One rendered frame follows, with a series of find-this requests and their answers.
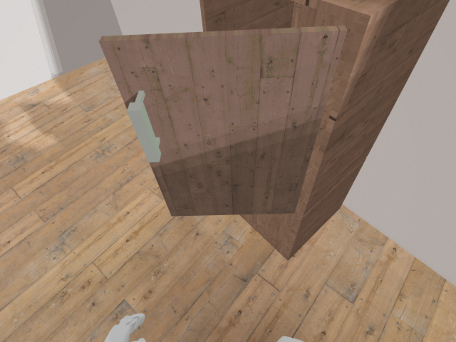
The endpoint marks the handle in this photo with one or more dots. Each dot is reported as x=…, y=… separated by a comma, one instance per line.
x=141, y=123

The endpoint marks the left robot hand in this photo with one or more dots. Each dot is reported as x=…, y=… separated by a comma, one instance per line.
x=122, y=331

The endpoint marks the cupboard door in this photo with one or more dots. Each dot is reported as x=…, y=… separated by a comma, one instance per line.
x=237, y=112

